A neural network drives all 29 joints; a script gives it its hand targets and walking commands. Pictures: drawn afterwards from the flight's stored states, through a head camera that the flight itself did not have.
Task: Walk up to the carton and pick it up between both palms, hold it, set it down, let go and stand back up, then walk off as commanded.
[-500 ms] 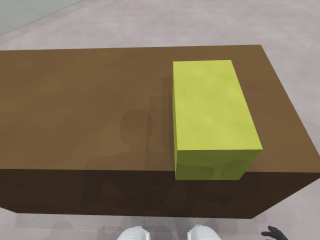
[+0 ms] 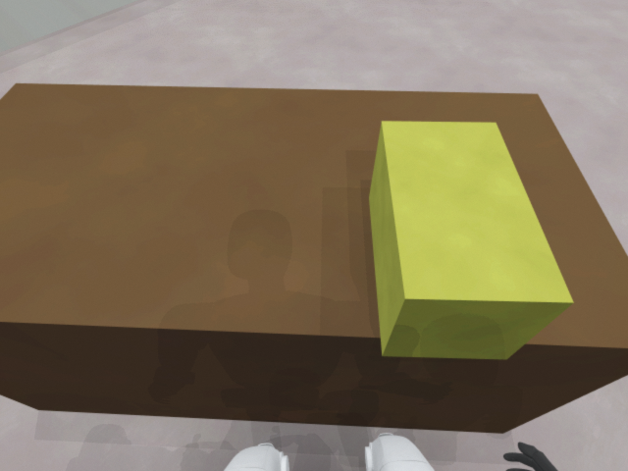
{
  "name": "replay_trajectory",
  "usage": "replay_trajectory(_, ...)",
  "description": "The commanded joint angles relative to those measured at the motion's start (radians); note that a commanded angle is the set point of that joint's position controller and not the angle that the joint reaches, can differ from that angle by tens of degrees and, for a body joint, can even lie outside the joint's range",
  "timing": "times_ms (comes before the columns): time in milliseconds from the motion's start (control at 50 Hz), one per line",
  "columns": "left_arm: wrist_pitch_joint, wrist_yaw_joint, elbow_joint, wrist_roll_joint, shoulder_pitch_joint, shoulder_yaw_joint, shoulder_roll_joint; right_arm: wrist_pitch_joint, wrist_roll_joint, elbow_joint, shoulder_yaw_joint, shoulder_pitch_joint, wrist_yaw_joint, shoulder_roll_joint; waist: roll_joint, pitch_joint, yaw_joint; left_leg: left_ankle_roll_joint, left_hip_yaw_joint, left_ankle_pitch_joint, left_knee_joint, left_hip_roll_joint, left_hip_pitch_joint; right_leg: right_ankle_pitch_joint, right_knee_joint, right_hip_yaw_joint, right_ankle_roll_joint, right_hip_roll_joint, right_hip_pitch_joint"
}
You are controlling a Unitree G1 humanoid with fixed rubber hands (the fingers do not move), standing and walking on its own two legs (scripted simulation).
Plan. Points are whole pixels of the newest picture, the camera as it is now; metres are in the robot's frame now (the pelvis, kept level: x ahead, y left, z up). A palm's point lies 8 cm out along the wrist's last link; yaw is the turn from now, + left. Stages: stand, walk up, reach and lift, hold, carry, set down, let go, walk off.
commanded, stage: walk up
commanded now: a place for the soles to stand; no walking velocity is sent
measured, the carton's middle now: (441, 234) +0.43 -0.18 +0.01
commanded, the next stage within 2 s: none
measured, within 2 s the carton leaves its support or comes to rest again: neither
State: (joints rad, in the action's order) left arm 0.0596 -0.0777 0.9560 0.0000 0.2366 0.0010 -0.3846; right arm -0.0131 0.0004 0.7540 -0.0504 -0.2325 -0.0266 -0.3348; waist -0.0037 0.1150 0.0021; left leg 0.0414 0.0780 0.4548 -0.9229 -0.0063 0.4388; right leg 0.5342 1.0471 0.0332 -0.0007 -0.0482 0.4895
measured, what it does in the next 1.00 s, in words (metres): steps on the spot: right foot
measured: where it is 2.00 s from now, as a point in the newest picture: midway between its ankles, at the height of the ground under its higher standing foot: outside the picture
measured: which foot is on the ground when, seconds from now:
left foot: down 0.00-1.00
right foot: up 0.00-0.08, down 0.10-1.00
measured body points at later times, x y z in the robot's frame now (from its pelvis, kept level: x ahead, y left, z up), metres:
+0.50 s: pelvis +0.00 +0.01 +0.00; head +0.03 +0.00 +0.45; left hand +0.05 +0.33 -0.11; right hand +0.10 -0.29 -0.11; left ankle +0.03 +0.11 -0.69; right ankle +0.02 -0.13 -0.68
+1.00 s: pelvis -0.01 +0.00 +0.00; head +0.02 -0.02 +0.44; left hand +0.05 +0.33 -0.11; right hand +0.10 -0.30 -0.12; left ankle +0.03 +0.12 -0.69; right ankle +0.02 -0.13 -0.69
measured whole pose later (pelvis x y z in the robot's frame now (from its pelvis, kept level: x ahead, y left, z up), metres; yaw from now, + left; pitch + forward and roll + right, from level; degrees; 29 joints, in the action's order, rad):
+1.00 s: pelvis -0.01 +0.00 +0.00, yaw -1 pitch -3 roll +0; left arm 0.07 -0.06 0.97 0.00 0.25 0.00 -0.38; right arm -0.02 0.00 0.75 -0.05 -0.22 -0.03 -0.37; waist -0.04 0.12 0.00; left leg 0.02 0.06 0.45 -0.94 -0.03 0.44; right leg 0.45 0.95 0.02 0.00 -0.03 0.44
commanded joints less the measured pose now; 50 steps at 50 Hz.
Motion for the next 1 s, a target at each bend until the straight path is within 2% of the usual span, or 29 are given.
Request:
replay_trajectory(0,0.027,-0.017,-0.069,0.005,0.067,0.079,-0.261,0.035,0.042,-0.053,-0.116,-0.021,0.028,-0.325,-0.196,-0.110,0.044,0.134,-0.396,-0.408,0.400,-0.288,-0.250,0.027,-0.040,-0.055,-0.041,-0.023,0.149)
replay_trajectory(40,0.045,-0.016,-0.039,0.000,0.129,0.077,-0.249,0.025,0.040,-0.071,-0.112,0.025,0.023,-0.314,-0.173,-0.162,0.009,0.162,-0.277,-0.455,0.304,-0.243,-0.189,-0.064,-0.253,-0.096,-0.048,-0.007,0.001)
replay_trajectory(60,0.056,-0.018,0.001,-0.002,0.210,0.080,-0.250,0.015,0.033,-0.089,-0.101,0.090,0.016,-0.298,-0.169,-0.191,-0.050,0.143,-0.220,-0.445,0.191,-0.205,-0.058,-0.189,-0.393,-0.062,-0.069,-0.005,-0.190)
replay_trajectory(80,0.068,-0.025,0.019,-0.020,0.268,0.104,-0.300,0.012,0.020,-0.106,-0.090,0.111,0.012,-0.255,-0.028,-0.194,-0.081,0.067,-0.163,-0.370,0.013,-0.137,0.076,-0.275,-0.477,0.092,-0.097,-0.054,-0.309)
replay_trajectory(100,0.069,-0.027,0.005,-0.040,0.259,0.134,-0.387,0.013,0.015,-0.109,-0.071,0.100,0.013,-0.215,0.153,-0.172,-0.069,-0.017,-0.093,-0.193,-0.173,-0.052,0.242,-0.329,-0.560,0.442,-0.171,-0.215,-0.355)
replay_trajectory(120,0.063,-0.020,-0.033,-0.035,0.155,0.132,-0.424,0.002,0.008,-0.096,-0.068,0.100,0.022,-0.219,0.153,-0.111,-0.052,-0.031,-0.124,0.181,-0.177,-0.030,0.276,-0.387,-0.603,0.639,-0.286,-0.350,-0.273)
replay_trajectory(140,0.062,-0.023,-0.039,-0.030,0.122,0.130,-0.446,0.000,0.021,-0.080,-0.087,0.120,0.023,-0.275,0.103,-0.081,-0.060,-0.029,-0.166,0.233,-0.210,-0.044,0.267,-0.368,-0.594,0.689,-0.344,-0.386,-0.254)
replay_trajectory(220,0.051,-0.019,-0.047,-0.041,0.039,0.113,-0.381,0.002,0.020,-0.048,-0.100,0.087,0.013,-0.292,0.204,-0.061,-0.024,-0.006,-0.162,0.142,-0.123,-0.068,0.209,-0.397,-0.514,0.485,-0.258,-0.276,-0.224)
replay_trajectory(280,0.042,-0.011,-0.058,-0.032,0.025,0.109,-0.370,0.009,0.023,-0.032,-0.099,0.038,0.014,-0.298,0.188,-0.088,-0.004,-0.013,-0.123,0.041,-0.015,-0.051,0.064,-0.351,-0.479,0.452,-0.249,-0.255,-0.126)
replay_trajectory(300,0.038,-0.009,-0.065,-0.031,-0.022,0.100,-0.365,0.017,0.020,-0.012,-0.108,-0.005,0.013,-0.297,0.165,-0.093,0.041,-0.003,-0.133,-0.044,0.114,-0.049,-0.038,-0.344,-0.402,0.390,-0.220,-0.216,-0.050)
replay_trajectory(320,0.031,-0.007,-0.076,-0.025,-0.035,0.094,-0.324,0.028,0.032,0.010,-0.113,-0.065,0.017,-0.315,0.087,-0.104,0.068,-0.005,-0.204,-0.096,0.249,-0.080,-0.106,-0.356,-0.292,0.276,-0.166,-0.155,-0.003)
replay_trajectory(360,0.007,-0.004,-0.096,-0.002,-0.066,0.063,-0.190,0.044,0.041,0.014,-0.111,-0.072,0.023,-0.398,-0.161,-0.065,0.078,0.048,-0.665,0.063,0.612,-0.323,-0.184,0.038,0.074,-0.022,-0.029,0.084,0.269)
replay_trajectory(400,0.000,-0.006,-0.063,-0.002,-0.008,0.081,-0.277,0.042,0.035,-0.002,-0.103,-0.002,0.022,-0.394,-0.057,-0.028,0.052,0.077,-0.644,0.218,0.616,-0.325,-0.182,0.031,0.103,0.042,-0.039,0.042,0.248)
replay_trajectory(460,0.018,0.005,-0.045,0.001,0.065,0.074,-0.265,0.041,0.042,-0.030,-0.102,0.016,0.027,-0.361,-0.179,-0.098,0.026,0.102,-0.497,-0.061,0.502,-0.295,-0.232,0.021,-0.004,-0.006,-0.036,-0.005,0.180)
replay_trajectory(540,0.043,0.002,-0.023,-0.003,0.125,0.069,-0.250,0.031,0.034,-0.061,-0.095,0.092,0.021,-0.330,-0.129,-0.120,-0.020,0.134,-0.316,-0.255,0.351,-0.236,-0.069,-0.101,-0.290,-0.090,-0.054,-0.001,-0.074)
replay_trajectory(560,0.054,-0.002,-0.001,-0.010,0.153,0.080,-0.270,0.024,0.028,-0.060,-0.091,0.114,0.019,-0.309,-0.098,-0.130,-0.051,0.091,-0.268,-0.278,0.239,-0.196,0.016,-0.202,-0.384,-0.020,-0.081,-0.013,-0.185)
replay_trajectory(580,0.064,-0.005,0.008,-0.028,0.196,0.102,-0.313,0.022,0.016,-0.079,-0.082,0.122,0.016,-0.283,0.030,-0.163,-0.068,0.040,-0.177,-0.278,0.048,-0.123,0.111,-0.279,-0.465,0.188,-0.112,-0.096,-0.273)
replay_trajectory(600,0.071,-0.010,-0.007,-0.038,0.172,0.122,-0.393,0.017,0.015,-0.090,-0.076,0.110,0.015,-0.249,0.137,-0.154,-0.053,-0.025,-0.108,-0.082,-0.094,-0.043,0.190,-0.320,-0.557,0.515,-0.198,-0.245,-0.279)
replay_trajectory(620,0.067,-0.009,-0.020,-0.030,0.127,0.129,-0.422,0.005,0.020,-0.089,-0.085,0.124,0.020,-0.279,0.099,-0.121,-0.062,-0.024,-0.146,0.199,-0.131,-0.027,0.221,-0.361,-0.580,0.644,-0.295,-0.335,-0.253)
replay_trajectory(660,0.061,-0.017,-0.024,-0.026,0.085,0.119,-0.423,0.005,0.022,-0.059,-0.093,0.122,0.015,-0.294,0.095,-0.054,-0.046,-0.025,-0.156,0.184,-0.145,-0.049,0.236,-0.372,-0.556,0.598,-0.311,-0.319,-0.228)
replay_trajectory(740,0.050,-0.009,-0.039,-0.027,-0.005,0.097,-0.343,0.027,0.027,-0.017,-0.111,-0.009,0.014,-0.298,0.130,-0.117,0.044,0.004,-0.139,-0.109,0.116,-0.048,-0.018,-0.492,-0.394,0.368,-0.210,-0.202,-0.106)
replay_trajectory(780,0.037,-0.003,-0.061,-0.013,-0.022,0.075,-0.271,0.041,0.037,0.001,-0.117,-0.067,0.021,-0.328,-0.018,-0.184,0.078,0.055,-0.329,-0.241,0.317,-0.167,-0.251,-0.446,-0.163,0.144,-0.099,-0.073,0.079)
replay_trajectory(800,0.025,-0.006,-0.063,-0.001,-0.036,0.065,-0.224,0.043,0.039,-0.008,-0.114,-0.042,0.018,-0.370,-0.138,-0.155,0.070,0.108,-0.519,-0.146,0.467,-0.280,-0.244,-0.196,-0.035,-0.001,-0.044,0.048,0.169)
replay_trajectory(820,0.016,-0.007,-0.071,0.001,-0.070,0.079,-0.256,0.044,0.024,0.000,-0.100,-0.025,0.018,-0.350,-0.086,-0.113,0.073,0.160,-0.575,-0.162,0.498,-0.332,-0.207,0.104,0.038,-0.039,-0.035,0.066,0.161)
replay_trajectory(840,0.010,-0.006,-0.067,0.000,-0.036,0.080,-0.273,0.042,0.024,-0.001,-0.105,-0.045,0.018,-0.364,-0.072,-0.135,0.069,0.120,-0.566,-0.107,0.525,-0.331,-0.256,0.089,0.077,-0.004,-0.042,0.047,0.181)
replay_trajectory(900,0.022,-0.002,-0.054,0.006,0.053,0.074,-0.268,0.041,0.036,-0.028,-0.100,0.013,0.027,-0.349,-0.162,-0.126,0.025,0.127,-0.477,-0.316,0.425,-0.288,-0.268,0.033,-0.028,-0.021,-0.046,-0.003,0.161)
replay_trajectory(940,0.040,0.003,-0.023,0.005,0.125,0.082,-0.258,0.031,0.027,-0.043,-0.088,0.071,0.022,-0.337,-0.142,-0.138,-0.022,0.135,-0.323,-0.383,0.333,-0.245,-0.117,-0.087,-0.192,-0.079,-0.058,0.008,-0.029)
replay_trajectory(960,0.051,0.002,-0.013,-0.004,0.184,0.079,-0.244,0.027,0.022,-0.066,-0.086,0.122,0.016,-0.315,-0.123,-0.166,-0.052,0.119,-0.261,-0.371,0.250,-0.212,-0.036,-0.202,-0.310,-0.048,-0.071,0.008,-0.160)
replay_trajectory(980,0.062,-0.001,0.012,-0.019,0.215,0.089,-0.290,0.019,0.011,-0.087,-0.079,0.157,0.015,-0.283,0.032,-0.180,-0.072,0.059,-0.202,-0.315,0.058,-0.149,0.091,-0.270,-0.435,0.142,-0.100,-0.067,-0.275)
